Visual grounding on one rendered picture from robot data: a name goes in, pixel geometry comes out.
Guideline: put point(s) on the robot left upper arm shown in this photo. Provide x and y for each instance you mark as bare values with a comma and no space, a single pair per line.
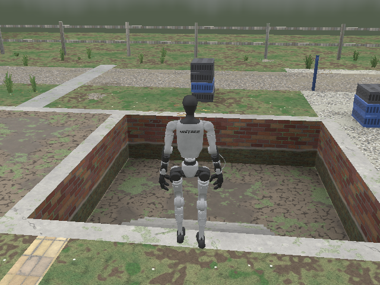
171,126

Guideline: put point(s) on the robot right hand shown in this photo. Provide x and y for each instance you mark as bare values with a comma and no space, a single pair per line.
219,180

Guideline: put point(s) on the robot right upper arm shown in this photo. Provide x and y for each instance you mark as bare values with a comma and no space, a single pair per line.
211,137

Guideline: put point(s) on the left robot thigh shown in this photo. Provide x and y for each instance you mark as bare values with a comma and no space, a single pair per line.
176,177

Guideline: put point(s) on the robot left hand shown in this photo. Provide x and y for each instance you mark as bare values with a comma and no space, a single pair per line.
163,182

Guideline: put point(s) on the robot left forearm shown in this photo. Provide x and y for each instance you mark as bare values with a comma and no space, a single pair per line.
164,162

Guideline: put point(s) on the robot left shin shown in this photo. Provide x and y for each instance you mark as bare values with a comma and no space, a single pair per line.
179,217

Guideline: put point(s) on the robot right forearm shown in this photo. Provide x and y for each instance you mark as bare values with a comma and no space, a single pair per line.
216,162

